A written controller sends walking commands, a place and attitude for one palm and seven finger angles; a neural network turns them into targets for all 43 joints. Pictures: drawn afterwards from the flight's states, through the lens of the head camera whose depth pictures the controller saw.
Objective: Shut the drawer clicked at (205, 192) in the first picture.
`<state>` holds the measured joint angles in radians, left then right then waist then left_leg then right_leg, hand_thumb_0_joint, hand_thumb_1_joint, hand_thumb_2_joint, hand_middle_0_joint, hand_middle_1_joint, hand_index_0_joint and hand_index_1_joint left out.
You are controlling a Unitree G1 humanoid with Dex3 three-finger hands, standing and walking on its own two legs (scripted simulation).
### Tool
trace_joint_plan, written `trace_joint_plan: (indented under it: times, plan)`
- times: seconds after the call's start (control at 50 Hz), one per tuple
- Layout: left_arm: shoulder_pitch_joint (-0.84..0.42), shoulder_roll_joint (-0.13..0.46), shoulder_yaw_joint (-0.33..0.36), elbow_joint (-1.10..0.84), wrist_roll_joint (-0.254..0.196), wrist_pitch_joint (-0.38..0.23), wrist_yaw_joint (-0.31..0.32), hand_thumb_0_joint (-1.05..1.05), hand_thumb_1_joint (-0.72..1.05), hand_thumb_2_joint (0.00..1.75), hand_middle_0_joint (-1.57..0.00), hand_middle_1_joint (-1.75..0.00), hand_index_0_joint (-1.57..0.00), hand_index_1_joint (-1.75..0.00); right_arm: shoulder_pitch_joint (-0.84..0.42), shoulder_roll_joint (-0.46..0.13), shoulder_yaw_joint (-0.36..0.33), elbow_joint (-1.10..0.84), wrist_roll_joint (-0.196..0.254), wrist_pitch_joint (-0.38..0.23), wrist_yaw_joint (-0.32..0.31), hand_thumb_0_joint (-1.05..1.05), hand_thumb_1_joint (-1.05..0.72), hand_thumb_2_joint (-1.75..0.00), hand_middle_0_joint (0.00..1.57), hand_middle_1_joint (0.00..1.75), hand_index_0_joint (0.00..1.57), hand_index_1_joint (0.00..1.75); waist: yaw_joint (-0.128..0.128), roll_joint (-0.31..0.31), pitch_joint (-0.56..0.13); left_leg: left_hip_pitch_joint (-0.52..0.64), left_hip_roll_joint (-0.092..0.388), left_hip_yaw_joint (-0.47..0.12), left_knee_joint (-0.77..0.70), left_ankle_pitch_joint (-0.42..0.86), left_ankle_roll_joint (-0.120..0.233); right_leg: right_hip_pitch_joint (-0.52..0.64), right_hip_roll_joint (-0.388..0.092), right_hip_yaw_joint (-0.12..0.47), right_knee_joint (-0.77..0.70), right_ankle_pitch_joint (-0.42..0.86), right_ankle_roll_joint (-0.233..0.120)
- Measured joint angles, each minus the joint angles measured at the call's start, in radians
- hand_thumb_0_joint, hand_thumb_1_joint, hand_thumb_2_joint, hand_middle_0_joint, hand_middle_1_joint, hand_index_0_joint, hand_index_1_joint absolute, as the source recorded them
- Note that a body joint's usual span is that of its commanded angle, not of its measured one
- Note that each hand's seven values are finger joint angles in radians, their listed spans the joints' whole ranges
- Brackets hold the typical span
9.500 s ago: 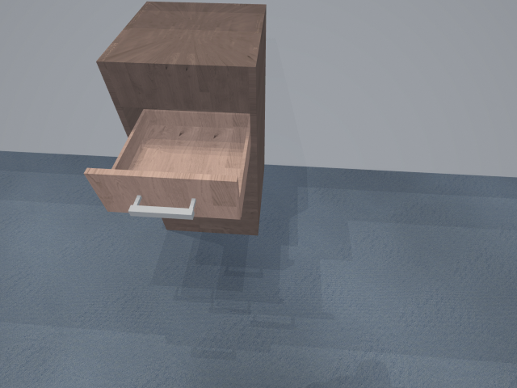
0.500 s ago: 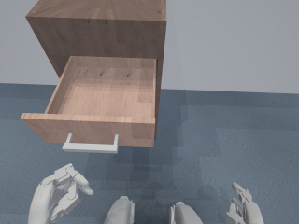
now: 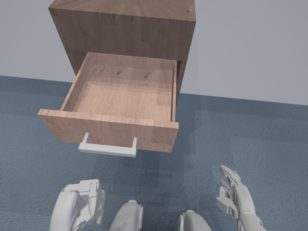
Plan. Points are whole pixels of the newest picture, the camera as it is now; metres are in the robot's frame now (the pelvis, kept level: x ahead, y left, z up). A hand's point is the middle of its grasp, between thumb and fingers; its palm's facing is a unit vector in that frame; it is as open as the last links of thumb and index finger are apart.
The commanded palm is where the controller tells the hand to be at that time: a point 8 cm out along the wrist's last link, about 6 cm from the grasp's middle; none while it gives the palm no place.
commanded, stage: raise the hand and make a fist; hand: left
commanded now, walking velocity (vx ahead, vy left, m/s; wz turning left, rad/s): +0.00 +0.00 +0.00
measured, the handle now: (109, 144) +0.36 +0.17 -0.05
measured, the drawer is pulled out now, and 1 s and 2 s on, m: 0.28 0.28 0.28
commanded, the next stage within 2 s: bring the fist close to the handle in 0.44 s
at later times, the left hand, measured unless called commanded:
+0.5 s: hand (102, 211) +0.16 +0.12 +0.05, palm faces +0.01 -1.00 +0.00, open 3.3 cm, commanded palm +0.13 +0.18 +0.05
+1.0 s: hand (109, 197) +0.20 +0.12 +0.01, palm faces -0.01 -1.00 -0.01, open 3.3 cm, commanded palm +0.17 +0.18 +0.01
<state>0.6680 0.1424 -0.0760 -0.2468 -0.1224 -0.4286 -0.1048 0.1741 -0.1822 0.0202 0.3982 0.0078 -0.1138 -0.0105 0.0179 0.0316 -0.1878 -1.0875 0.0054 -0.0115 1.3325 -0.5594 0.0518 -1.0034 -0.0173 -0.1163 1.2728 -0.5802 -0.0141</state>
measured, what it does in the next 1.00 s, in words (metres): stands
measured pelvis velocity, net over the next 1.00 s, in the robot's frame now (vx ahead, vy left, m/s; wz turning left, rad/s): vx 0.00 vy -0.02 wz -0.01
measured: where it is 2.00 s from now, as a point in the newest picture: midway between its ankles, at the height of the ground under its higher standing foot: outside the picture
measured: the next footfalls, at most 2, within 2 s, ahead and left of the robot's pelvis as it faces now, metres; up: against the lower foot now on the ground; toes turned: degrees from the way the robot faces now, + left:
none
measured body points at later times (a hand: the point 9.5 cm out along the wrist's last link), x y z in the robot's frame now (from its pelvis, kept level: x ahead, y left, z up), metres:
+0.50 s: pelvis +0.00 +0.00 +0.00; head +0.08 +0.01 +0.44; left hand +0.16 +0.18 +0.06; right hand +0.22 -0.22 -0.06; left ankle +0.04 +0.08 -0.62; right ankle +0.02 -0.12 -0.62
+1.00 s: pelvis +0.00 -0.02 -0.03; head +0.09 +0.00 +0.41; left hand +0.19 +0.18 +0.01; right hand +0.21 -0.25 -0.10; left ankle +0.04 +0.08 -0.62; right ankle +0.02 -0.12 -0.62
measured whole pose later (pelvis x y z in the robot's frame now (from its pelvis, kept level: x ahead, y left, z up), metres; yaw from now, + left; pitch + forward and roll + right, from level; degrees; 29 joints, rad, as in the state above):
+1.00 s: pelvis +0.00 -0.02 -0.03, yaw -1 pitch +22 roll -4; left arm 0.56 0.16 -0.01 -0.12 -0.14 -0.51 -0.11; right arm 0.17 -0.21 -0.01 0.46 0.01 -0.10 -0.01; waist -0.01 0.03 -0.21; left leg -1.22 0.02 -0.03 1.44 -0.60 0.02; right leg -1.15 0.00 -0.13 1.39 -0.63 -0.04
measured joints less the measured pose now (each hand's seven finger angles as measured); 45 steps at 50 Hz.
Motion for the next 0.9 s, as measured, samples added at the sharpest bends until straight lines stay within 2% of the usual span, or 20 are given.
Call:
trace_joint_plan:
  times: [0.28,0.5,0.76,0.9]
  plan:
    - [0.070,-0.007,-0.031,-0.056,0.028,0.001,0.041,0.02,0.91,0.90,-1.40,-1.60,-1.39,-1.60,0.044,-0.014,-0.028,0.002,0.004,0.038,0.007,0.01,-0.90,-0.90,0.21,0.30,0.20,0.30,-0.014,0.002,-0.009,-0.008,0.000,0.014,0.010,-0.013,0.007,-0.014,-0.001,0.014,0.013,-0.010,0.007]
    - [0.092,-0.001,-0.019,-0.050,0.021,-0.033,0.038,0.02,0.91,0.90,-1.40,-1.60,-1.39,-1.60,0.031,-0.013,-0.031,-0.006,0.006,0.035,0.005,0.01,-0.90,-0.90,0.20,0.30,0.20,0.30,-0.010,0.002,-0.015,-0.015,0.002,0.007,0.017,-0.016,-0.002,-0.021,0.002,0.008,0.024,-0.018,-0.002]
    - [0.003,0.003,0.011,0.049,0.008,-0.065,0.010,0.02,0.91,0.90,-1.40,-1.60,-1.39,-1.60,0.004,-0.017,-0.023,0.010,0.002,0.017,-0.001,0.01,-0.90,-0.90,0.21,0.30,0.20,0.30,-0.014,-0.005,-0.024,-0.064,0.009,-0.006,0.053,-0.026,-0.018,-0.071,0.008,-0.004,0.065,-0.033,-0.019]
    - [-0.072,0.019,0.054,0.108,-0.010,-0.071,0.002,0.02,0.91,0.90,-1.40,-1.60,-1.39,-1.60,-0.003,-0.021,-0.026,0.041,0.001,0.020,-0.005,0.01,-0.90,-0.90,0.20,0.30,0.20,0.30,-0.021,-0.008,-0.023,-0.108,0.017,-0.013,0.091,-0.038,-0.026,-0.114,0.015,-0.010,0.101,-0.045,-0.028]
